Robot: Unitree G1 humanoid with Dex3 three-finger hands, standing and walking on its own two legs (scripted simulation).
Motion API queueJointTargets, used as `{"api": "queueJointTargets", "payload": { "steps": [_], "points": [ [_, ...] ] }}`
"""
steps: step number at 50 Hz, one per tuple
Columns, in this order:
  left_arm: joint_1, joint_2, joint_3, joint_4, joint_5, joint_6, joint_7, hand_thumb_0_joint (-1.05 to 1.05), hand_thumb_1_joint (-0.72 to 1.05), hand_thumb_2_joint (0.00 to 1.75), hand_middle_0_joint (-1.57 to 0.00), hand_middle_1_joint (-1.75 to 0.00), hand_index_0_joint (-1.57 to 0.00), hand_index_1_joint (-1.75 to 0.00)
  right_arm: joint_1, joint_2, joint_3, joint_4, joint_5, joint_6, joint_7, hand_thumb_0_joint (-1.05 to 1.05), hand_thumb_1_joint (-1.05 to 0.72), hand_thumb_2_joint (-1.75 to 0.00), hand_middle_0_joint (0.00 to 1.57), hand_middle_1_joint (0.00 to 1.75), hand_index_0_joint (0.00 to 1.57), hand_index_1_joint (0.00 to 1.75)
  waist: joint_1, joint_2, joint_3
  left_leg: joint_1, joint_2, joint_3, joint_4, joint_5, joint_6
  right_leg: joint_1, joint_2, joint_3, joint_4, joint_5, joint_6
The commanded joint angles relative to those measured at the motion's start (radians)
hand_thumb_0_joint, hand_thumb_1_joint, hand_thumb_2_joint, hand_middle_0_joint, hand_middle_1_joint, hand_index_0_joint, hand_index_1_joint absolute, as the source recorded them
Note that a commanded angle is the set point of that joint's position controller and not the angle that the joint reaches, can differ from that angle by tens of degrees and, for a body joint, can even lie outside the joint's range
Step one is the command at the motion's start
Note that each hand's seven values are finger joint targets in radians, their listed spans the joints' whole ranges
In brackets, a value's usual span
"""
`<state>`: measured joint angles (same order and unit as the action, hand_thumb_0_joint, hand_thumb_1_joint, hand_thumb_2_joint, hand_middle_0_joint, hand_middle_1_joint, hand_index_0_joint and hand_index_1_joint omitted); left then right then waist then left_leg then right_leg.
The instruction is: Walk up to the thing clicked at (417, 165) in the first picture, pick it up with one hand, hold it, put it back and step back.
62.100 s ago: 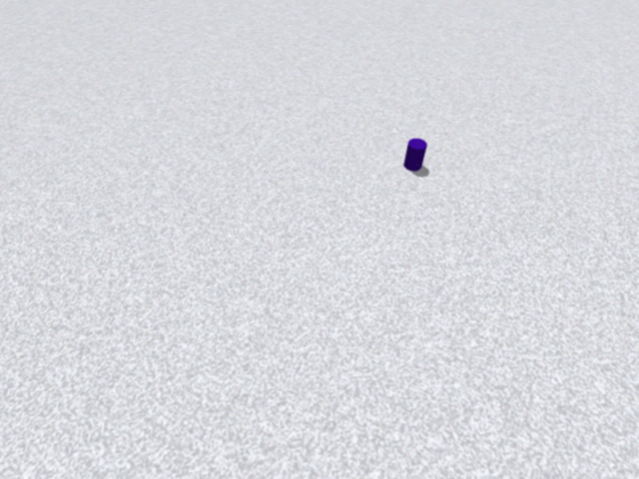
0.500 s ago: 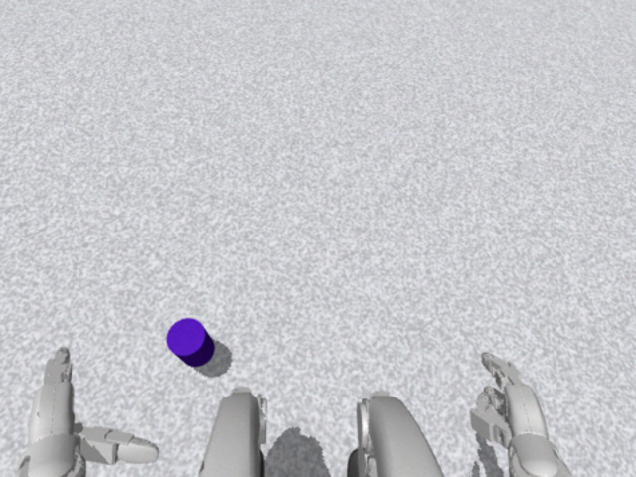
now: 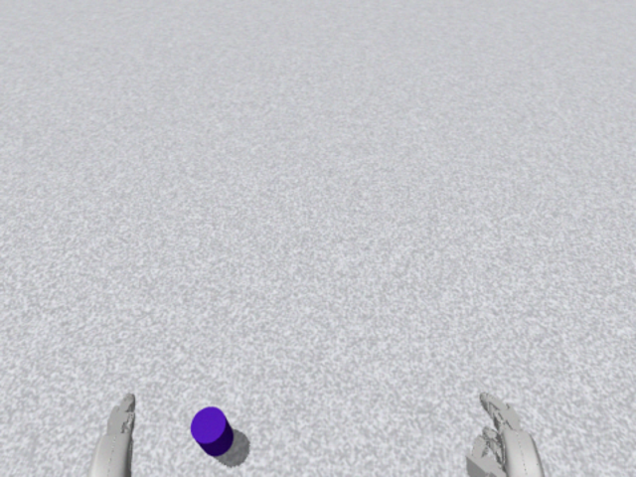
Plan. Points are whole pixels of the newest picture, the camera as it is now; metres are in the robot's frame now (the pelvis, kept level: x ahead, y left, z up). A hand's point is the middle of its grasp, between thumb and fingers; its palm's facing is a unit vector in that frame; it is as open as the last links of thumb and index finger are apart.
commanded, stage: home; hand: left
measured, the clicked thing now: (213, 432) +0.38 +0.27 -0.65
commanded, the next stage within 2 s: stand in 1.58 s
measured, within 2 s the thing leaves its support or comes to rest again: neither
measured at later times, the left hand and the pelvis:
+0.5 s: hand out of the picture +0.16 +0.17 -0.05, palm faces +0.11 -0.95 -0.30, open 17.7 cm; pelvis -0.01 -0.02 +0.01, yaw +0 degrees
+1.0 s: hand out of the picture +0.16 +0.17 -0.05, palm faces +0.11 -0.95 -0.29, open 17.7 cm; pelvis -0.01 -0.02 +0.01, yaw +0 degrees
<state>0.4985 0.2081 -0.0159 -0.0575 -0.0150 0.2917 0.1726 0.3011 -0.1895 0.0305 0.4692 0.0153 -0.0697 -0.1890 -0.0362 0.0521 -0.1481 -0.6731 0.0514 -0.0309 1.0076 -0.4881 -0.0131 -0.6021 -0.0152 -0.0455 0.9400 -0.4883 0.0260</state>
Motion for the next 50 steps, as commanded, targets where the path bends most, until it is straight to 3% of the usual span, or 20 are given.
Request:
{"api": "queueJointTargets", "payload": {
  "steps": [1,2,3,4,6,8,12,13,16,17,19,24,27,33,35,38,39,46,48,50],
  "points": [
    [-0.018,0.075,0.042,-0.122,0.012,-0.055,-0.009,0.0,-0.56,0.05,-0.05,-0.05,-0.05,-0.05,-0.073,-0.125,-0.05,-0.155,-0.006,-0.072,-0.01,0.0,-0.9,-0.9,0.2,0.3,0.2,0.3,-0.007,-0.024,-0.025,0.109,-0.03,0.01,-0.19,0.212,0.011,0.016,0.045,-0.034,-0.154,0.193,-0.031],
    [-0.024,0.069,0.037,-0.13,0.01,-0.055,-0.013,0.0,-0.6,0.03,-0.05,-0.05,-0.05,-0.05,-0.075,-0.125,-0.052,-0.154,-0.007,-0.077,-0.008,0.0,-0.9,-0.9,0.2,0.3,0.2,0.3,-0.004,-0.025,-0.035,0.111,-0.03,0.008,-0.192,0.211,0.011,0.023,0.044,-0.033,-0.156,0.193,-0.032],
    [-0.103,0.121,0.074,-0.225,0.008,-0.066,-0.006,0.0,-0.56,0.05,-0.05,-0.05,-0.05,-0.05,-0.075,-0.13,-0.054,-0.149,-0.005,-0.081,-0.008,0.0,-0.9,-0.9,0.2,0.3,0.2,0.3,0.004,0.017,-0.05,0.123,-0.033,0.014,-0.195,0.206,0.009,0.027,0.042,-0.028,-0.158,0.192,-0.033],
    [-0.102,0.125,0.074,-0.216,0.012,-0.069,-0.008,0.0,-0.55,0.05,-0.05,-0.05,-0.05,-0.05,-0.074,-0.13,-0.055,-0.145,-0.007,-0.083,-0.011,0.0,-0.9,-0.9,0.2,0.3,0.2,0.3,0.0,0.008,-0.056,0.129,-0.036,0.017,-0.193,0.2,0.011,0.032,0.041,-0.026,-0.166,0.186,-0.03],
    [-0.022,0.071,0.035,-0.111,0.012,-0.057,-0.018,0.0,-0.61,0.02,-0.05,-0.04,-0.05,-0.04,-0.083,-0.125,-0.049,-0.146,-0.008,-0.091,-0.007,0.0,-0.9,-0.9,0.2,0.3,0.2,0.3,-0.003,-0.023,-0.033,0.114,-0.038,0.018,-0.192,0.192,0.014,0.031,0.04,-0.025,-0.176,0.183,-0.026],
    [-0.093,0.116,0.072,-0.185,0.012,-0.069,-0.014,0.0,-0.57,0.04,-0.05,-0.05,-0.05,-0.05,-0.074,-0.128,-0.052,-0.136,-0.007,-0.093,-0.01,0.0,-0.9,-0.9,0.2,0.3,0.2,0.3,-0.001,-0.015,-0.071,0.142,-0.036,0.02,-0.188,0.222,0.013,0.053,0.039,-0.02,-0.174,0.213,-0.025],
    [-0.01,0.071,0.051,-0.087,0.011,-0.063,-0.02,0.0,-0.6,0.03,-0.05,-0.05,-0.05,-0.05,-0.088,-0.125,-0.049,-0.135,-0.006,-0.095,-0.008,0.0,-0.9,-0.9,0.2,0.3,0.2,0.3,0.002,-0.05,-0.039,0.118,-0.042,0.03,-0.18,0.223,0.017,0.056,0.036,-0.016,-0.188,0.225,-0.02],
    [-0.076,0.114,0.07,-0.177,0.01,-0.073,-0.018,0.0,-0.59,0.03,-0.05,-0.05,-0.05,-0.05,-0.09,-0.125,-0.049,-0.132,-0.006,-0.094,-0.008,0.0,-0.9,-0.9,0.2,0.3,0.2,0.3,0.01,-0.022,-0.058,0.126,-0.044,0.032,-0.183,0.222,0.015,0.062,0.034,-0.016,-0.191,0.223,-0.022],
    [-0.067,0.11,0.071,-0.155,0.01,-0.074,-0.022,0.0,-0.6,0.03,-0.05,-0.05,-0.05,-0.05,-0.09,-0.129,-0.051,-0.124,-0.006,-0.096,-0.004,0.0,-0.9,-0.9,0.2,0.3,0.2,0.3,0.012,-0.002,-0.047,0.129,-0.041,0.026,-0.201,0.195,0.012,0.053,0.036,-0.017,-0.188,0.184,-0.028],
    [-0.028,0.076,0.054,-0.084,0.009,-0.068,-0.025,0.0,-0.61,0.02,-0.05,-0.04,-0.05,-0.04,-0.094,-0.124,-0.048,-0.128,-0.006,-0.097,-0.004,0.0,-0.9,-0.9,0.2,0.3,0.2,0.3,0.009,-0.017,-0.02,0.118,-0.038,0.023,-0.206,0.188,0.011,0.045,0.039,-0.021,-0.189,0.176,-0.027],
    [-0.074,0.117,0.081,-0.153,0.007,-0.078,-0.022,0.0,-0.61,0.02,-0.05,-0.04,-0.05,-0.04,-0.09,-0.13,-0.052,-0.126,-0.003,-0.097,-0.003,0.0,-0.9,-0.9,0.2,0.3,0.2,0.3,0.014,-0.01,-0.036,0.129,-0.041,0.027,-0.204,0.194,0.013,0.054,0.036,-0.017,-0.193,0.184,-0.026],
    [-0.037,0.085,0.057,-0.089,0.006,-0.072,-0.031,0.0,-0.6,0.02,-0.05,-0.05,-0.05,-0.05,-0.089,-0.128,-0.05,-0.127,-0.004,-0.099,-0.004,0.0,-0.9,-0.9,0.2,0.3,0.2,0.3,0.0,-0.052,-0.039,0.126,-0.042,0.033,-0.185,0.225,0.021,0.058,0.033,-0.01,-0.198,0.232,-0.017],
    [-0.071,0.111,0.077,-0.137,0.008,-0.078,-0.029,0.0,-0.59,0.03,-0.05,-0.05,-0.05,-0.05,-0.089,-0.129,-0.052,-0.126,-0.005,-0.098,-0.006,0.0,-0.9,-0.9,0.2,0.3,0.2,0.3,0.007,-0.024,-0.073,0.144,-0.042,0.033,-0.185,0.242,0.017,0.075,0.032,-0.008,-0.192,0.243,-0.02],
    [-0.066,0.094,0.065,-0.093,0.006,-0.072,-0.032,0.0,-0.61,0.02,-0.04,-0.04,-0.04,-0.04,-0.104,-0.128,-0.047,-0.127,-0.003,-0.107,-0.006,0.0,-0.9,-0.9,0.2,0.3,0.2,0.3,0.006,-0.055,-0.021,0.123,-0.043,0.033,-0.201,0.18,0.021,0.052,0.03,-0.006,-0.215,0.175,-0.018],
    [-0.1,0.124,0.086,-0.152,0.006,-0.08,-0.028,0.0,-0.61,0.02,-0.05,-0.04,-0.05,-0.04,-0.099,-0.124,-0.047,-0.12,-0.004,-0.106,-0.007,0.0,-0.9,-0.9,0.2,0.3,0.2,0.3,0.014,-0.021,-0.04,0.133,-0.044,0.036,-0.203,0.182,0.017,0.062,0.028,-0.003,-0.214,0.173,-0.021],
    [-0.046,0.077,0.057,-0.093,0.006,-0.076,-0.034,0.0,-0.61,0.01,-0.04,-0.04,-0.04,-0.04,-0.102,-0.123,-0.047,-0.124,-0.005,-0.108,-0.006,0.0,-0.9,-0.9,0.2,0.3,0.2,0.3,0.015,-0.039,-0.032,0.126,-0.044,0.036,-0.203,0.194,0.018,0.064,0.033,-0.01,-0.207,0.188,-0.024],
    [-0.079,0.104,0.075,-0.131,0.007,-0.081,-0.032,0.0,-0.61,0.01,-0.04,-0.04,-0.04,-0.04,-0.097,-0.127,-0.051,-0.12,-0.006,-0.107,-0.007,0.0,-0.9,-0.9,0.2,0.3,0.2,0.3,0.013,-0.033,-0.041,0.135,-0.042,0.036,-0.204,0.2,0.018,0.062,0.033,-0.011,-0.207,0.194,-0.025],
    [-0.074,0.09,0.06,-0.108,0.007,-0.077,-0.036,0.0,-0.61,0.0,-0.04,-0.04,-0.04,-0.04,-0.1,-0.129,-0.049,-0.119,-0.005,-0.115,-0.006,0.0,-0.9,-0.9,0.2,0.3,0.2,0.3,0.007,-0.037,-0.03,0.137,-0.043,0.037,-0.202,0.202,0.019,0.062,0.033,-0.01,-0.207,0.2,-0.022],
    [-0.092,0.113,0.083,-0.138,0.008,-0.083,-0.031,0.0,-0.61,0.01,-0.04,-0.04,-0.04,-0.04,-0.095,-0.125,-0.05,-0.11,-0.006,-0.114,-0.006,0.0,-0.9,-0.9,0.2,0.3,0.2,0.3,0.014,-0.015,-0.044,0.144,-0.043,0.035,-0.208,0.196,0.016,0.064,0.034,-0.01,-0.204,0.188,-0.025],
    [-0.044,0.07,0.051,-0.072,0.007,-0.075,-0.037,0.0,-0.61,0.01,-0.04,-0.04,-0.04,-0.04,-0.102,-0.124,-0.047,-0.115,-0.006,-0.115,-0.005,0.0,-0.9,-0.9,0.2,0.3,0.2,0.3,0.006,-0.035,-0.014,0.134,-0.041,0.034,-0.208,0.197,0.017,0.055,0.036,-0.013,-0.205,0.19,-0.023]
  ]
}}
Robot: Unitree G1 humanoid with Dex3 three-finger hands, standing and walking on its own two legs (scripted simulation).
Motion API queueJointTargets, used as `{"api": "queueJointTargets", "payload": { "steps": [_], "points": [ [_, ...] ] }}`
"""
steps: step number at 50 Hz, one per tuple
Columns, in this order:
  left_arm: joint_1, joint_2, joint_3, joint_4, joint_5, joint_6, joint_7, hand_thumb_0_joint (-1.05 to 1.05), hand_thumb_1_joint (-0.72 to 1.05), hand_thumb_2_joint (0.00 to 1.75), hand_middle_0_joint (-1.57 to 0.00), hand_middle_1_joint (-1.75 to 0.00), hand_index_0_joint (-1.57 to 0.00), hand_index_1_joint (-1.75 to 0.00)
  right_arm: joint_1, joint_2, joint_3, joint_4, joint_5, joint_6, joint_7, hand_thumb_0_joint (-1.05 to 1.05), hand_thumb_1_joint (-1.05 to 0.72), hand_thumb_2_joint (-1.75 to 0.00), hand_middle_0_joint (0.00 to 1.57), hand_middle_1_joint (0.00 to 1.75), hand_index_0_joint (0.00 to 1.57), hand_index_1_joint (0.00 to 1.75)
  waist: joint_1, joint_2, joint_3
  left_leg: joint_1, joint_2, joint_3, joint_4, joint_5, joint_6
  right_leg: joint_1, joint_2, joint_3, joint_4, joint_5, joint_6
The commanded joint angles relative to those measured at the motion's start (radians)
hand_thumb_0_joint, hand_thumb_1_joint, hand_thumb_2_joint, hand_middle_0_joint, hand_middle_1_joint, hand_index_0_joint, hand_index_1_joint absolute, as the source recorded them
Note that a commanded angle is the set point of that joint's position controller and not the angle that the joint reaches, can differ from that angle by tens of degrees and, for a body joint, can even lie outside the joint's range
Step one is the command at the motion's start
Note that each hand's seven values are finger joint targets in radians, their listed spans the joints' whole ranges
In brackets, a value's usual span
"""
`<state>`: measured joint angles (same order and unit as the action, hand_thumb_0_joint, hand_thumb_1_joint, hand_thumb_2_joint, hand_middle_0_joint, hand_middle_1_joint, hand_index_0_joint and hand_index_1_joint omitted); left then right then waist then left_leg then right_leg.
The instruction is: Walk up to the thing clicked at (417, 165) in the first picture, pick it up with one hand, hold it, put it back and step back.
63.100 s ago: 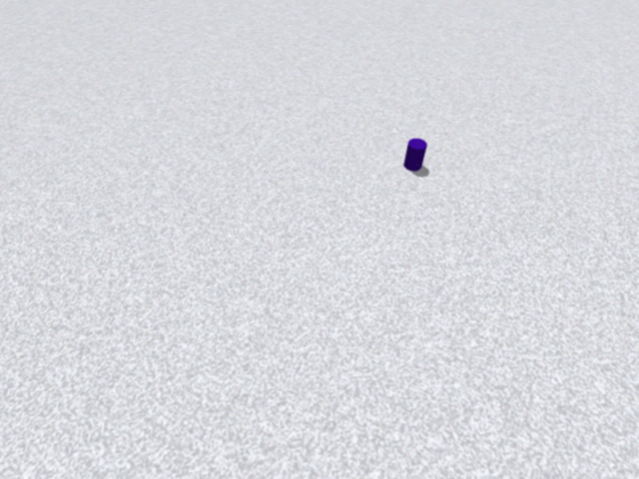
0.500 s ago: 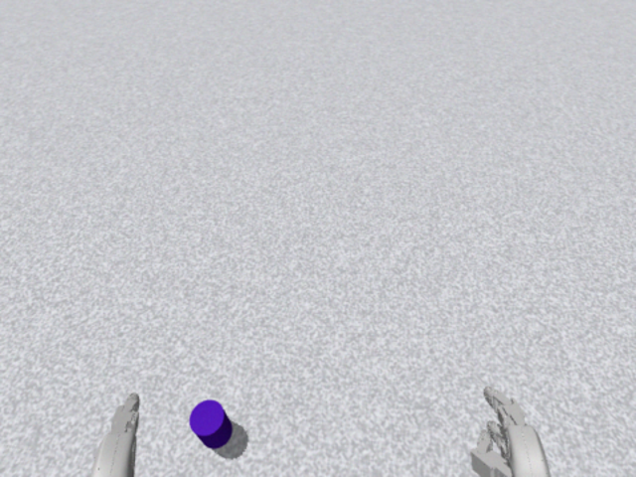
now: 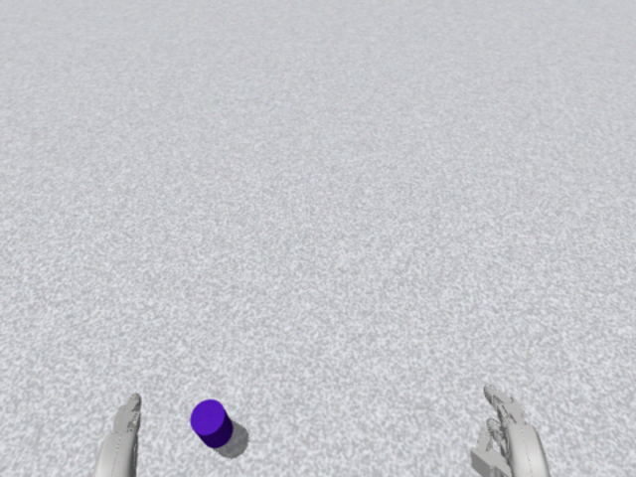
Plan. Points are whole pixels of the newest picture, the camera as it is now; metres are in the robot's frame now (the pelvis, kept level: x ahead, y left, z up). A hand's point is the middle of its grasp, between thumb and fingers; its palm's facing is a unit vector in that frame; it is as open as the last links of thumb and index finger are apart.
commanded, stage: home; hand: left
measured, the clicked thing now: (212, 424) +0.39 +0.28 -0.66
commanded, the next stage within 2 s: stand in 0.58 s
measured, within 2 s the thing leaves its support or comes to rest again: neither
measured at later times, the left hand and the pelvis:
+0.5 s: hand (168, 466) +0.17 +0.19 -0.05, palm faces +0.11 -0.95 -0.29, open 17.7 cm; pelvis +0.00 +0.00 +0.00, yaw +0 degrees
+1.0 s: hand (169, 469) +0.17 +0.18 -0.06, palm faces +0.08 -0.95 -0.30, open 12.8 cm; pelvis +0.00 +0.00 +0.00, yaw +0 degrees
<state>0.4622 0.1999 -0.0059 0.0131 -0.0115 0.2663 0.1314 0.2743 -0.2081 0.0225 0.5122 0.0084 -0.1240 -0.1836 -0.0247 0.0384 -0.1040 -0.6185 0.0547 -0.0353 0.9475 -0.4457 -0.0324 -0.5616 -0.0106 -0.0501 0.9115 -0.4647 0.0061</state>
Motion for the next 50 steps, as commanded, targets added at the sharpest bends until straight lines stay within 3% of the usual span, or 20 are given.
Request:
{"api": "queueJointTargets", "payload": {
  "steps": [1,3,6,8,17,21,26,30,31,34,36,37,45,48,49,50],
  "points": [
    [-0.027,0.088,0.051,-0.172,0.003,-0.053,0.005,0.0,-0.61,0.01,-0.04,-0.04,-0.04,-0.04,-0.072,-0.106,-0.041,-0.159,-0.001,-0.061,-0.012,0.0,-0.9,-0.9,0.2,0.3,0.2,0.3,-0.007,-0.028,-0.081,0.084,-0.043,0.038,-0.143,0.167,0.038,0.024,0.032,-0.009,-0.177,0.182,-0.002],
    [-0.039,0.111,0.066,-0.186,0.006,-0.053,0.009,0.0,-0.61,0.0,-0.04,-0.04,-0.04,-0.04,-0.071,-0.109,-0.041,-0.155,0.001,-0.06,-0.013,0.0,-0.9,-0.9,0.2,0.3,0.2,0.3,0.0,-0.009,-0.084,0.093,-0.043,0.039,-0.15,0.173,0.035,0.028,0.031,-0.008,-0.17,0.185,-0.005],
    [-0.028,0.086,0.049,-0.158,0.004,-0.049,0.007,0.0,-0.61,0.01,-0.04,-0.04,-0.04,-0.04,-0.075,-0.105,-0.04,-0.155,-0.001,-0.062,-0.012,0.0,-0.9,-0.9,0.2,0.3,0.2,0.3,-0.001,-0.028,-0.058,0.082,-0.041,0.036,-0.155,0.158,0.035,0.021,0.033,-0.014,-0.173,0.165,-0.005],
    [-0.055,0.104,0.059,-0.19,0.005,-0.054,0.009,0.0,-0.61,0.01,-0.04,-0.04,-0.04,-0.04,-0.073,-0.106,-0.042,-0.156,-0.002,-0.06,-0.013,0.0,-0.9,-0.9,0.2,0.3,0.2,0.3,0.002,0.007,-0.091,0.096,-0.042,0.035,-0.159,0.166,0.033,0.029,0.033,-0.011,-0.171,0.174,-0.008],
    [-0.057,0.103,0.06,-0.183,0.007,-0.054,0.01,0.0,-0.61,0.01,-0.04,-0.04,-0.04,-0.04,-0.072,-0.108,-0.041,-0.156,-0.002,-0.065,-0.01,0.0,-0.9,-0.9,0.2,0.3,0.2,0.3,0.007,0.011,-0.07,0.096,-0.037,0.029,-0.172,0.161,0.028,0.022,0.037,-0.02,-0.165,0.159,-0.013],
    [-0.033,0.083,0.043,-0.159,0.007,-0.054,0.009,0.0,-0.61,0.01,-0.04,-0.04,-0.04,-0.04,-0.07,-0.107,-0.04,-0.154,-0.003,-0.067,-0.01,0.0,-0.9,-0.9,0.2,0.3,0.2,0.3,0.002,-0.01,-0.071,0.098,-0.037,0.032,-0.166,0.173,0.031,0.022,0.036,-0.017,-0.165,0.173,-0.01],
    [-0.052,0.113,0.067,-0.187,0.008,-0.057,0.01,0.0,-0.61,0.02,-0.05,-0.05,-0.05,-0.04,-0.069,-0.108,-0.041,-0.156,-0.003,-0.066,-0.011,0.0,-0.9,-0.9,0.2,0.3,0.2,0.3,0.003,-0.016,-0.09,0.1,-0.041,0.037,-0.153,0.188,0.034,0.036,0.031,-0.01,-0.173,0.194,-0.005],
    [-0.019,0.074,0.038,-0.14,0.006,-0.053,0.006,0.0,-0.61,0.01,-0.04,-0.04,-0.04,-0.04,-0.071,-0.105,-0.039,-0.151,-0.005,-0.066,-0.011,0.0,-0.9,-0.9,0.2,0.3,0.2,0.3,-0.002,-0.038,-0.066,0.09,-0.039,0.037,-0.15,0.189,0.036,0.028,0.031,-0.012,-0.17,0.198,-0.004],
    [-0.04,0.097,0.06,-0.172,0.006,-0.056,0.008,0.0,-0.61,0.02,-0.05,-0.04,-0.05,-0.04,-0.072,-0.107,-0.042,-0.154,-0.004,-0.065,-0.012,0.0,-0.9,-0.9,0.2,0.3,0.2,0.3,0.006,-0.025,-0.083,0.092,-0.042,0.04,-0.149,0.189,0.036,0.034,0.029,-0.009,-0.175,0.199,-0.005],
    [-0.055,0.117,0.069,-0.197,0.008,-0.061,0.01,0.0,-0.6,0.03,-0.05,-0.05,-0.05,-0.05,-0.072,-0.105,-0.04,-0.15,-0.005,-0.065,-0.012,0.0,-0.9,-0.9,0.2,0.3,0.2,0.3,0.007,-0.01,-0.09,0.094,-0.045,0.043,-0.149,0.177,0.036,0.039,0.026,-0.006,-0.177,0.188,-0.005],
    [-0.02,0.088,0.052,-0.161,0.007,-0.057,0.007,0.0,-0.44,0.19,-0.2,-0.21,-0.2,-0.21,-0.067,-0.102,-0.041,-0.148,-0.006,-0.064,-0.013,0.0,-0.9,-0.9,0.2,0.3,0.2,0.3,0.002,-0.021,-0.08,0.093,-0.044,0.045,-0.143,0.192,0.037,0.039,0.026,-0.005,-0.177,0.209,-0.002],
    [-0.019,0.084,0.048,-0.144,0.007,-0.055,0.007,0.0,-0.36,0.27,-0.2,-0.29,-0.2,-0.29,-0.068,-0.106,-0.041,-0.148,-0.006,-0.064,-0.014,0.0,-0.9,-0.9,0.2,0.3,0.2,0.3,-0.002,-0.031,-0.078,0.091,-0.044,0.045,-0.14,0.193,0.038,0.036,0.027,-0.005,-0.178,0.21,0.0],
    [-0.049,0.104,0.064,-0.178,0.005,-0.06,0.008,0.0,0.28,0.9,-0.2,-0.3,-0.2,-0.3,-0.074,-0.109,-0.042,-0.151,-0.005,-0.066,-0.013,0.0,-0.9,-0.9,0.2,0.3,0.2,0.3,0.006,-0.007,-0.068,0.086,-0.043,0.042,-0.16,0.136,0.035,0.022,0.029,-0.009,-0.182,0.145,-0.006],
    [-0.042,0.096,0.053,-0.172,0.005,-0.06,0.007,0.0,0.52,0.9,-0.2,-0.3,-0.2,-0.3,-0.075,-0.108,-0.039,-0.154,-0.005,-0.066,-0.013,0.0,-0.9,-0.9,0.2,0.3,0.2,0.3,0.002,-0.01,-0.062,0.083,-0.041,0.037,-0.159,0.155,0.036,0.021,0.03,-0.012,-0.175,0.163,-0.007],
    [-0.219,0.231,0.099,0.179,0.108,-0.171,-0.038,0.0,0.6,0.9,-0.2,-0.3,-0.2,-0.3,-0.111,-0.259,-0.085,0.071,-0.11,0.005,0.047,0.0,-0.9,-0.9,0.2,0.3,0.2,0.3,0.031,-0.082,0.061,0.1,-0.014,-0.035,-0.209,0.284,0.068,0.152,-0.058,0.074,-0.202,0.178,-0.057],
    [-0.182,0.247,0.106,0.262,0.119,-0.216,-0.064,0.0,0.68,0.9,-0.2,-0.3,-0.2,-0.3,-0.099,-0.254,-0.096,0.116,-0.119,0.034,0.084,0.0,-0.9,-0.9,0.2,0.3,0.2,0.3,0.041,-0.137,0.009,0.135,-0.012,-0.006,-0.19,0.269,0.089,0.173,-0.091,0.131,-0.223,0.227,-0.084]
  ]
}}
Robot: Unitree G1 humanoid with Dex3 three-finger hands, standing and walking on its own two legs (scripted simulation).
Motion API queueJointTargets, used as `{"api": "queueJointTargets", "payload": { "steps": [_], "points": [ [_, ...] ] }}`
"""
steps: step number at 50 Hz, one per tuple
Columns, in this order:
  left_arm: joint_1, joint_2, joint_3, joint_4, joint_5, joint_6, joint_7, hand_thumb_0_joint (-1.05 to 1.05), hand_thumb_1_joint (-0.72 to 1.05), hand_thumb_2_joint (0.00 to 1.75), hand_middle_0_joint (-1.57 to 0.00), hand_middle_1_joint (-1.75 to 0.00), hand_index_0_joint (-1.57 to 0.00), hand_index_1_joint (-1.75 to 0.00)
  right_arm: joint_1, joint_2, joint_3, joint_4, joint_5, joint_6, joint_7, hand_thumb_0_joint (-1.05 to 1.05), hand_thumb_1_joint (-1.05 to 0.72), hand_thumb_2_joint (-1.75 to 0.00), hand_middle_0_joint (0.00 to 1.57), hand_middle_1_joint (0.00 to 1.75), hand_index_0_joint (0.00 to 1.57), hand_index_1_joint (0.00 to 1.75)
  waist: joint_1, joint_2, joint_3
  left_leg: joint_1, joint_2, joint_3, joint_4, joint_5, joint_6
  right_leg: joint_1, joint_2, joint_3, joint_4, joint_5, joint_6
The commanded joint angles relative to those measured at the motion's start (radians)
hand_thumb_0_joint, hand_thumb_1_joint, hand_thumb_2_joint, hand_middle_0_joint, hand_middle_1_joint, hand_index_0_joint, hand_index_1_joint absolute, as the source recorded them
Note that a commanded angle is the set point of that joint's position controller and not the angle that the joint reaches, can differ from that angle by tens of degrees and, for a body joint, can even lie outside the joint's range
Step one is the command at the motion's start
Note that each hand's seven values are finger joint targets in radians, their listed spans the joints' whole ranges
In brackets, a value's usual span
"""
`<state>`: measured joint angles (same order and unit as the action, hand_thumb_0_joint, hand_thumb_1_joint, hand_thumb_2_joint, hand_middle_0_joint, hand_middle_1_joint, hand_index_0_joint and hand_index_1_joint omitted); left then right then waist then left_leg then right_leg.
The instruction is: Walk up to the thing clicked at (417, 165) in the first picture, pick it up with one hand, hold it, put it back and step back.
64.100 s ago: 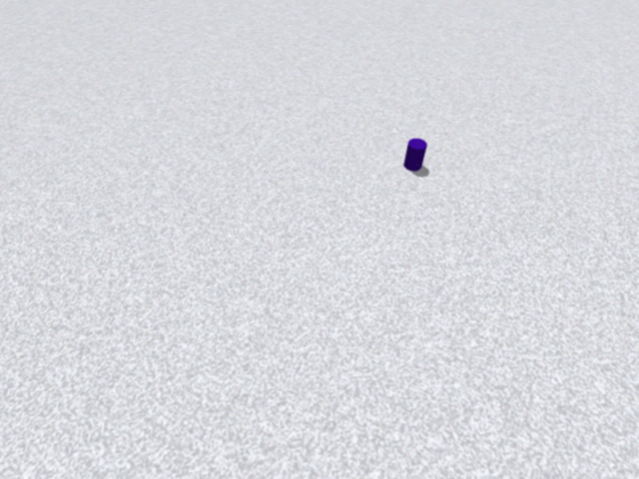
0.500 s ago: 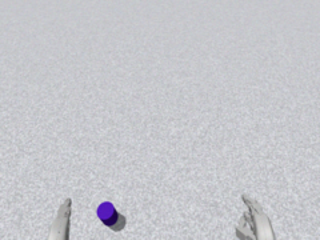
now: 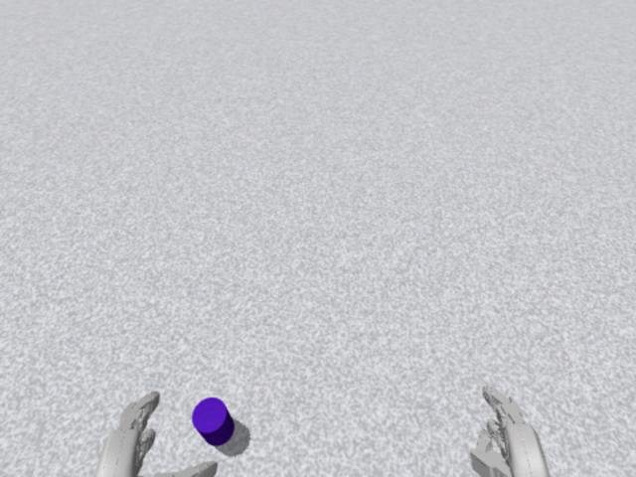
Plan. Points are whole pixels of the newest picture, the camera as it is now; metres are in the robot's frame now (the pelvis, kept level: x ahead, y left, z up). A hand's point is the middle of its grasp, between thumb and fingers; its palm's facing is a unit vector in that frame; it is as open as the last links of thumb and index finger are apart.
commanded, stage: stand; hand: left
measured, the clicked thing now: (214, 422) +0.39 +0.28 -0.66
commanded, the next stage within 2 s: none
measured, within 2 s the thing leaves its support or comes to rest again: neither
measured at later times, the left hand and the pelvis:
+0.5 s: hand out of the picture +0.04 +0.26 -0.11, palm faces +0.00 -0.93 -0.36, open 7.4 cm; pelvis -0.01 +0.01 +0.04, yaw +1 degrees
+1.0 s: hand out of the picture +0.04 +0.26 -0.10, palm faces +0.01 -0.93 -0.36, open 7.4 cm; pelvis -0.01 +0.01 +0.05, yaw +2 degrees
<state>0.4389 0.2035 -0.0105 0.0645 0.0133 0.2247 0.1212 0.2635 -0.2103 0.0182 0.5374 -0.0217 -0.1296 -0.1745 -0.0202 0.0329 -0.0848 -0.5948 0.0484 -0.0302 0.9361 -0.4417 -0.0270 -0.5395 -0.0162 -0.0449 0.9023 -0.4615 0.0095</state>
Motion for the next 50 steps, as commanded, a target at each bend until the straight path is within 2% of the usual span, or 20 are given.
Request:
{"api": "queueJointTargets", "payload": {
  "steps": [1,3,4,6,8,9,11,13,15,18,20,24,29,32,37,38,40,46,48,50],
  "points": [
    [-0.148,0.257,0.101,0.245,0.084,-0.205,-0.07,0.0,0.76,0.9,-0.2,-0.3,-0.2,-0.3,-0.105,-0.248,-0.097,0.09,-0.08,0.056,0.092,0.0,-0.9,-0.9,0.2,0.3,0.2,0.3,0.026,-0.112,0.0,0.124,-0.016,-0.022,-0.175,0.264,0.091,0.136,-0.086,0.147,-0.242,0.237,-0.101],
    [-0.181,0.264,0.09,0.326,0.056,-0.236,-0.087,0.0,0.9,0.9,-0.2,-0.3,-0.2,-0.3,-0.09,-0.242,-0.091,0.122,-0.048,0.057,0.124,0.0,-0.9,-0.9,0.2,0.3,0.2,0.3,0.026,-0.04,-0.036,0.198,-0.009,-0.033,-0.222,0.297,0.089,0.175,-0.086,0.139,-0.218,0.295,-0.092],
    [-0.198,0.255,0.088,0.365,0.047,-0.238,-0.092,0.0,0.9,0.9,-0.2,-0.3,-0.2,-0.3,-0.094,-0.24,-0.092,0.135,-0.035,0.06,0.138,0.0,-0.9,-0.9,0.2,0.3,0.2,0.3,0.034,-0.052,-0.024,0.205,-0.013,-0.035,-0.242,0.256,0.087,0.168,-0.085,0.129,-0.242,0.248,-0.081],
    [-0.224,0.256,0.087,0.44,0.034,-0.244,-0.093,0.0,0.9,0.9,-0.2,-0.3,-0.2,-0.3,-0.108,-0.246,-0.101,0.165,-0.028,0.064,0.152,0.0,-0.9,-0.9,0.2,0.3,0.2,0.3,0.039,-0.035,-0.014,0.228,-0.005,-0.05,-0.279,0.244,0.088,0.168,-0.076,0.108,-0.259,0.212,-0.066],
    [-0.241,0.258,0.085,0.516,0.033,-0.25,-0.092,0.0,0.9,0.9,-0.2,-0.3,-0.2,-0.3,-0.114,-0.251,-0.1,0.204,-0.033,0.068,0.158,0.0,-0.9,-0.9,0.2,0.3,0.2,0.3,0.039,-0.017,0.002,0.238,0.017,-0.085,-0.345,0.228,0.091,0.189,-0.058,0.079,-0.26,0.185,-0.053],
    [-0.237,0.255,0.084,0.551,0.031,-0.252,-0.09,0.0,0.9,0.9,-0.2,-0.3,-0.2,-0.3,-0.118,-0.258,-0.101,0.218,-0.034,0.069,0.159,0.0,-0.9,-0.9,0.2,0.3,0.2,0.3,0.046,0.008,0.004,0.252,0.028,-0.102,-0.366,0.264,0.095,0.204,-0.053,0.067,-0.257,0.208,-0.047],
    [-0.238,0.258,0.081,0.613,0.03,-0.261,-0.089,0.0,0.9,0.9,-0.2,-0.3,-0.2,-0.3,-0.134,-0.253,-0.099,0.247,-0.03,0.076,0.16,0.0,-0.9,-0.9,0.2,0.3,0.2,0.3,0.051,0.002,0.01,0.259,0.021,-0.092,-0.371,0.302,0.09,0.248,-0.067,0.074,-0.303,0.258,-0.045],
    [-0.255,0.274,0.082,0.665,0.029,-0.263,-0.087,0.0,0.9,0.9,-0.2,-0.3,-0.2,-0.3,-0.123,-0.252,-0.096,0.28,-0.028,0.083,0.159,0.0,-0.9,-0.9,0.2,0.3,0.2,0.3,0.039,-0.03,0.036,0.281,0.013,-0.073,-0.385,0.307,0.08,0.257,-0.079,0.088,-0.342,0.271,-0.05],
    [-0.258,0.282,0.079,0.715,0.025,-0.262,-0.085,0.0,0.9,0.9,-0.2,-0.3,-0.2,-0.3,-0.116,-0.26,-0.095,0.314,-0.021,0.088,0.158,0.0,-0.9,-0.9,0.2,0.3,0.2,0.3,0.035,-0.02,0.043,0.307,0.018,-0.079,-0.416,0.298,0.076,0.279,-0.087,0.092,-0.383,0.277,-0.048],
    [-0.262,0.293,0.071,0.782,0.02,-0.261,-0.083,0.0,0.9,0.9,-0.2,-0.3,-0.2,-0.3,-0.112,-0.269,-0.091,0.363,-0.017,0.095,0.156,0.0,-0.9,-0.9,0.2,0.3,0.2,0.3,0.029,-0.028,0.041,0.361,0.027,-0.079,-0.448,0.345,0.069,0.308,-0.096,0.097,-0.429,0.308,-0.046],
    [-0.279,0.3,0.068,0.822,0.016,-0.257,-0.082,0.0,0.9,0.9,-0.2,-0.3,-0.2,-0.3,-0.112,-0.276,-0.085,0.391,-0.014,0.101,0.156,0.0,-0.9,-0.9,0.2,0.3,0.2,0.3,0.021,-0.021,0.071,0.358,0.03,-0.085,-0.5,0.305,0.065,0.332,-0.094,0.094,-0.466,0.282,-0.038],
    [-0.283,0.309,0.06,0.897,0.015,-0.254,-0.084,0.0,0.9,0.9,-0.2,-0.3,-0.2,-0.3,-0.128,-0.287,-0.078,0.443,-0.007,0.108,0.156,0.0,-0.9,-0.9,0.2,0.3,0.2,0.3,0.029,-0.021,0.092,0.381,0.041,-0.094,-0.556,0.282,0.058,0.373,-0.101,0.092,-0.519,0.261,-0.033],
    [-0.298,0.317,0.054,0.962,0.014,-0.251,-0.09,0.0,0.9,0.9,-0.2,-0.3,-0.2,-0.3,-0.137,-0.298,-0.073,0.49,-0.003,0.111,0.156,0.0,-0.9,-0.9,0.2,0.3,0.2,0.3,0.026,-0.008,0.134,0.371,0.042,-0.101,-0.62,0.202,0.047,0.387,-0.098,0.084,-0.56,0.223,-0.024],
    [-0.307,0.319,0.053,0.988,0.016,-0.25,-0.092,0.0,0.9,0.9,-0.2,-0.3,-0.2,-0.3,-0.146,-0.298,-0.073,0.51,-0.003,0.113,0.156,0.0,-0.9,-0.9,0.2,0.3,0.2,0.3,0.029,-0.018,0.137,0.378,0.047,-0.104,-0.636,0.186,0.044,0.383,-0.098,0.083,-0.577,0.198,-0.024],
    [-0.323,0.32,0.049,1.013,0.015,-0.258,-0.09,0.0,0.9,0.9,-0.2,-0.3,-0.2,-0.3,-0.156,-0.292,-0.07,0.535,0.0,0.113,0.159,0.0,-0.9,-0.9,0.2,0.3,0.2,0.3,0.028,-0.042,0.115,0.417,0.048,-0.095,-0.62,0.265,0.045,0.393,-0.113,0.092,-0.612,0.23,-0.02],
    [-0.334,0.323,0.05,1.016,0.013,-0.258,-0.091,0.0,0.9,0.9,-0.2,-0.3,-0.2,-0.3,-0.145,-0.29,-0.069,0.542,0.001,0.113,0.159,0.0,-0.9,-0.9,0.2,0.3,0.2,0.3,0.022,-0.038,0.123,0.408,0.045,-0.09,-0.621,0.259,0.043,0.401,-0.116,0.098,-0.616,0.233,-0.019],
    [-0.327,0.325,0.05,1.025,0.011,-0.258,-0.092,0.0,0.9,0.9,-0.2,-0.3,-0.2,-0.3,-0.157,-0.295,-0.068,0.546,0.001,0.114,0.16,0.0,-0.9,-0.9,0.2,0.3,0.2,0.3,0.029,-0.027,0.124,0.413,0.047,-0.091,-0.629,0.255,0.043,0.4,-0.113,0.092,-0.618,0.238,-0.018],
    [-0.343,0.332,0.051,1.036,0.014,-0.251,-0.094,0.0,0.9,0.9,-0.2,-0.3,-0.2,-0.3,-0.156,-0.299,-0.069,0.556,0.001,0.12,0.163,0.0,-0.9,-0.9,0.2,0.3,0.2,0.3,0.028,-0.04,0.15,0.381,0.044,-0.093,-0.639,0.189,0.04,0.38,-0.11,0.093,-0.636,0.136,-0.018],
    [-0.346,0.334,0.052,1.039,0.013,-0.25,-0.096,0.0,0.9,0.9,-0.2,-0.3,-0.2,-0.3,-0.158,-0.304,-0.069,0.556,0.001,0.119,0.163,0.0,-0.9,-0.9,0.2,0.3,0.2,0.3,0.028,-0.021,0.147,0.373,0.044,-0.094,-0.642,0.188,0.04,0.388,-0.107,0.09,-0.629,0.155,-0.017],
    [-0.344,0.333,0.053,1.041,0.011,-0.253,-0.096,0.0,0.9,0.9,-0.2,-0.3,-0.2,-0.3,-0.163,-0.303,-0.066,0.556,0.002,0.116,0.162,0.0,-0.9,-0.9,0.2,0.3,0.2,0.3,0.031,-0.019,0.108,0.402,0.054,-0.094,-0.634,0.248,0.043,0.413,-0.116,0.092,-0.62,0.22,-0.022]
  ]
}}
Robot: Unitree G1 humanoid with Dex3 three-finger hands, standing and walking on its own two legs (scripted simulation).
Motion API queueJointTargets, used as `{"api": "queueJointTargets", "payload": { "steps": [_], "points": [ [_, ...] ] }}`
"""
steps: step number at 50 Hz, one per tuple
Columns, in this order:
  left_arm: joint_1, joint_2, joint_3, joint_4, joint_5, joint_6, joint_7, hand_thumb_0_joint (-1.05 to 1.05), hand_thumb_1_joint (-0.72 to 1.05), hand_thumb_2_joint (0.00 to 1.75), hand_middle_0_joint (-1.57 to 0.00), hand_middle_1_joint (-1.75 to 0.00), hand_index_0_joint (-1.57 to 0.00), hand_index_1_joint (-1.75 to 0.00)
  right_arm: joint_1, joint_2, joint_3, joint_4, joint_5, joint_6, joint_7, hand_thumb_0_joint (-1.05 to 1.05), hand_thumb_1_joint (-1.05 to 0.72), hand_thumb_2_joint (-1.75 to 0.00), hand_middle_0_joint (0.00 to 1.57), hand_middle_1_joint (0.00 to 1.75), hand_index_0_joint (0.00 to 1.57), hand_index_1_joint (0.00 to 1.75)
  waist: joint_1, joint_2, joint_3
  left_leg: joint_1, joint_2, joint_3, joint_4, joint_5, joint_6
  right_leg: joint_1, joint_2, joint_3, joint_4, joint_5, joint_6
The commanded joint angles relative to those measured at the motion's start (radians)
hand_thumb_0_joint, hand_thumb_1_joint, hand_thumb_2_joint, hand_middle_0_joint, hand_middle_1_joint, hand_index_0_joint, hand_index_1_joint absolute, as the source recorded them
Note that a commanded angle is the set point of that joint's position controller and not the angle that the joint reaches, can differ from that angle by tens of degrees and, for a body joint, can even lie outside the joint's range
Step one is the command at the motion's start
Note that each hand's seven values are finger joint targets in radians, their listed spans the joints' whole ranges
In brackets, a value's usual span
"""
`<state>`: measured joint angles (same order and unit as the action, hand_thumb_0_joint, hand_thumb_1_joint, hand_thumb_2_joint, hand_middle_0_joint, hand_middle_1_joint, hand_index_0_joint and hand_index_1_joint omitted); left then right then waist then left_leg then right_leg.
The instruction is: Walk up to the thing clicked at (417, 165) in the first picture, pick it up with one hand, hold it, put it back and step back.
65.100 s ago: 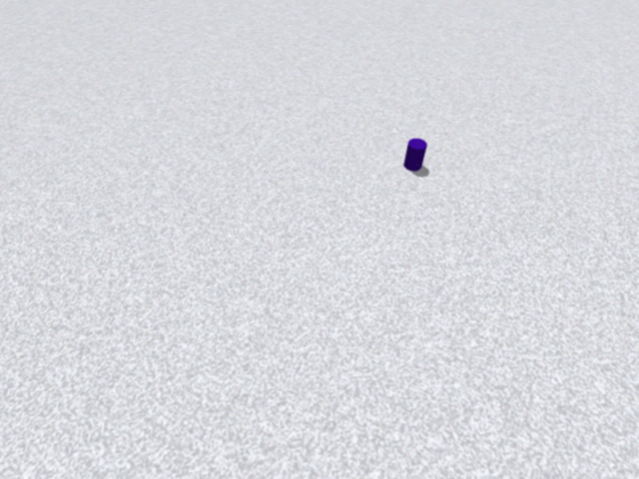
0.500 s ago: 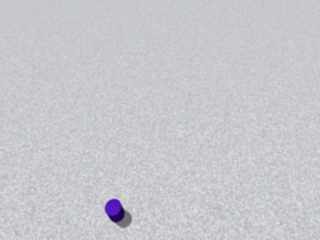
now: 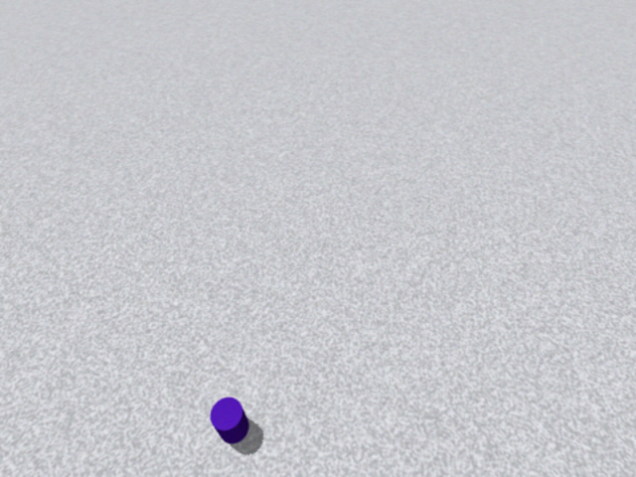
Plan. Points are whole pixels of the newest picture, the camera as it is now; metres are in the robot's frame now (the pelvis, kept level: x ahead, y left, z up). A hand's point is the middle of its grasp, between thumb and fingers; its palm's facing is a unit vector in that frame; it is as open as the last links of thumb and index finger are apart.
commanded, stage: stand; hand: left
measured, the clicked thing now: (230, 420) +0.41 +0.26 -0.71
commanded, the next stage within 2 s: step back in 1.20 s
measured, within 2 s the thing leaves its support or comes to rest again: neither
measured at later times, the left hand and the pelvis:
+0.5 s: hand out of the picture +0.09 +0.25 -0.16, palm faces -0.03 -0.94 -0.35, open 7.4 cm; pelvis +0.02 +0.00 +0.00, yaw +0 degrees
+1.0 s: hand out of the picture +0.10 +0.24 -0.15, palm faces +0.00 -0.94 -0.35, open 7.4 cm; pelvis +0.03 -0.01 +0.00, yaw +0 degrees
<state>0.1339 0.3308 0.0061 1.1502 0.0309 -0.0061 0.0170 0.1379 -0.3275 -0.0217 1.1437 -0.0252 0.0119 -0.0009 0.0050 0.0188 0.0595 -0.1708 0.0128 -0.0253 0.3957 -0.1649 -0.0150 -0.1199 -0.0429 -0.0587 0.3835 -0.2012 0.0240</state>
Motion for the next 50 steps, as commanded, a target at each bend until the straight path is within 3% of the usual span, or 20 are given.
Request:
{"api": "queueJointTargets", "payload": {
  "steps": [1,3,11,15,22,26,29,33,39,46,50],
  "points": [
    [-0.04,0.206,0.035,-0.045,-0.008,-0.023,0.008,0.0,0.9,0.9,-0.2,-0.3,-0.2,-0.3,-0.043,-0.186,-0.025,-0.051,0.005,-0.027,-0.011,0.0,-0.9,-0.9,0.2,0.3,0.2,0.3,0.007,-0.005,-0.035,-0.019,0.088,-0.097,-0.096,-0.014,0.029,-0.009,-0.087,0.1,-0.099,-0.029,-0.034],
    [-0.042,0.202,0.035,-0.042,-0.01,-0.026,0.008,0.0,0.9,0.9,-0.2,-0.3,-0.2,-0.3,-0.042,-0.19,-0.022,-0.048,0.007,-0.031,-0.013,0.0,-0.9,-0.9,0.2,0.3,0.2,0.3,0.006,-0.004,-0.053,0.003,0.093,-0.094,-0.092,0.026,0.033,0.006,-0.092,0.103,-0.098,0.027,-0.034],
    [-0.049,0.2,0.032,-0.033,-0.012,-0.021,0.005,0.0,0.9,0.9,-0.2,-0.3,-0.2,-0.3,-0.046,-0.197,-0.017,-0.038,0.007,-0.03,-0.015,0.0,-0.9,-0.9,0.2,0.3,0.2,0.3,0.003,-0.004,-0.046,0.002,0.098,-0.091,-0.113,0.026,0.031,0.014,-0.089,0.097,-0.098,0.036,-0.032],
    [-0.053,0.203,0.035,-0.035,-0.012,-0.023,0.006,0.0,0.9,0.9,-0.2,-0.3,-0.2,-0.3,-0.052,-0.201,-0.017,-0.037,0.008,-0.034,-0.017,0.0,-0.9,-0.9,0.2,0.3,0.2,0.3,0.005,-0.013,-0.067,0.033,0.103,-0.086,-0.101,0.12,0.03,0.024,-0.095,0.096,-0.093,0.101,-0.031],
    [-0.052,0.201,0.036,-0.033,-0.011,-0.023,0.004,0.0,0.9,0.9,-0.2,-0.3,-0.2,-0.3,-0.064,-0.208,-0.019,-0.038,0.009,-0.031,-0.016,0.0,-0.9,-0.9,0.2,0.3,0.2,0.3,0.003,-0.015,-0.054,0.027,0.1,-0.087,-0.109,0.076,0.029,0.02,-0.093,0.092,-0.119,0.064,-0.027],
    [-0.055,0.203,0.04,-0.038,-0.015,-0.026,0.005,0.0,0.9,0.9,-0.2,-0.3,-0.2,-0.3,-0.06,-0.205,-0.016,-0.042,0.009,-0.036,-0.017,0.0,-0.9,-0.9,0.2,0.3,0.2,0.3,0.004,-0.013,-0.092,0.051,0.109,-0.082,-0.096,0.198,0.033,0.061,-0.102,0.091,-0.098,0.176,-0.027],
    [-0.055,0.202,0.041,-0.038,-0.017,-0.025,0.005,0.0,0.9,0.9,-0.2,-0.3,-0.2,-0.3,-0.06,-0.208,-0.015,-0.043,0.01,-0.039,-0.02,0.0,-0.9,-0.9,0.2,0.3,0.2,0.3,0.002,-0.016,-0.097,0.069,0.111,-0.079,-0.092,0.237,0.033,0.059,-0.1,0.087,-0.096,0.205,-0.026],
    [-0.055,0.2,0.042,-0.038,-0.016,-0.023,0.004,0.0,0.9,0.9,-0.2,-0.3,-0.2,-0.3,-0.067,-0.211,-0.015,-0.043,0.012,-0.037,-0.02,0.0,-0.9,-0.9,0.2,0.3,0.2,0.3,0.002,-0.018,-0.086,0.069,0.11,-0.081,-0.095,0.208,0.03,0.05,-0.098,0.084,-0.105,0.172,-0.024],
    [-0.058,0.201,0.044,-0.042,-0.017,-0.023,0.002,0.0,0.9,0.9,-0.2,-0.3,-0.2,-0.3,-0.066,-0.214,-0.012,-0.047,0.012,-0.039,-0.019,0.0,-0.9,-0.9,0.2,0.3,0.2,0.3,0.003,-0.008,-0.098,0.071,0.112,-0.076,-0.093,0.245,0.03,0.073,-0.104,0.087,-0.098,0.223,-0.028],
    [-0.063,0.208,0.045,-0.051,-0.013,-0.023,0.002,0.0,0.9,0.9,-0.2,-0.3,-0.2,-0.3,-0.076,-0.214,-0.013,-0.051,0.012,-0.038,-0.02,0.0,-0.9,-0.9,0.2,0.3,0.2,0.3,0.002,-0.017,-0.086,0.073,0.112,-0.079,-0.098,0.24,0.024,0.057,-0.099,0.078,-0.106,0.204,-0.026],
    [-0.06,0.205,0.044,-0.05,-0.015,-0.022,0.0,0.0,0.9,0.9,-0.2,-0.3,-0.2,-0.3,-0.07,-0.211,-0.011,-0.047,0.013,-0.037,-0.018,0.0,-0.9,-0.9,0.2,0.3,0.2,0.3,-0.005,-0.013,-0.071,0.054,0.108,-0.077,-0.111,0.173,0.023,0.056,-0.099,0.084,-0.119,0.147,-0.03]
  ]
}}
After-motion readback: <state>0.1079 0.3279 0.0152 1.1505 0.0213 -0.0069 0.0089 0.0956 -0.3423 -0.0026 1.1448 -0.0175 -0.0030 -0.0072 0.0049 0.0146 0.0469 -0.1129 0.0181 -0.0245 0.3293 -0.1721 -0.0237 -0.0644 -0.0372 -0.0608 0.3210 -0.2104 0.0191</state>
